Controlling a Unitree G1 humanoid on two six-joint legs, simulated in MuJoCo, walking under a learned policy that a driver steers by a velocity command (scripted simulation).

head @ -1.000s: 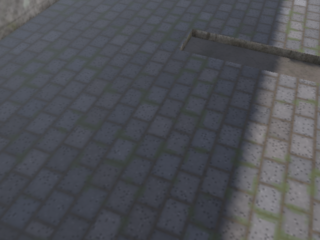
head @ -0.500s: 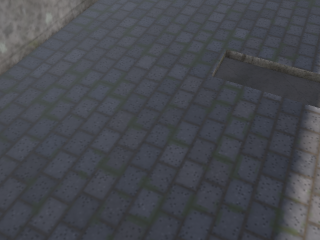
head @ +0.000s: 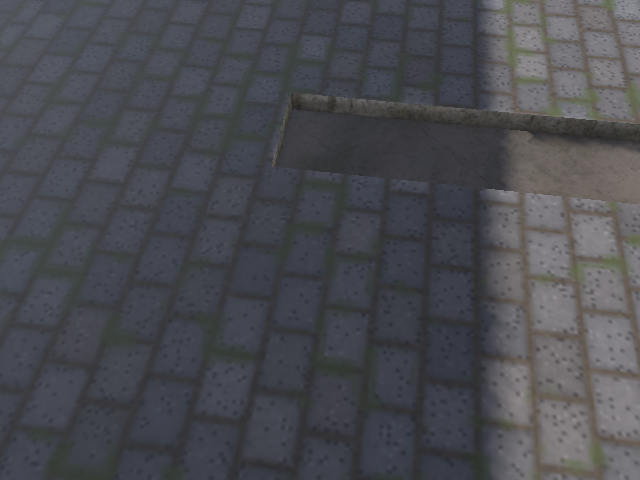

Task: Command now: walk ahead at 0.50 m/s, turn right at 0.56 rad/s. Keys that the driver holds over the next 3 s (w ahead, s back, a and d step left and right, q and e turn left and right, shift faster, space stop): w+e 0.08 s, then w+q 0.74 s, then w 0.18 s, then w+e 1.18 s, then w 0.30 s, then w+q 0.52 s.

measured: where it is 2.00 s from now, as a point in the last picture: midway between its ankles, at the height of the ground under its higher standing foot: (290, 226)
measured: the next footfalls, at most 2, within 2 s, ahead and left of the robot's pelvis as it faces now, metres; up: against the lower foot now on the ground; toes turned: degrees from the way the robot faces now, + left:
left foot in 0.44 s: +0.42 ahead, +0.13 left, +0.00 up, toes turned +1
right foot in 0.90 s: +0.71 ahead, -0.02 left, +0.00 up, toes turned +20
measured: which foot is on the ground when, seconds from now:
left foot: up 0.00-0.42, down 0.44-0.90, up 0.92-1.00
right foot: down 0.00-0.44, up 0.46-0.88, down 0.90-1.00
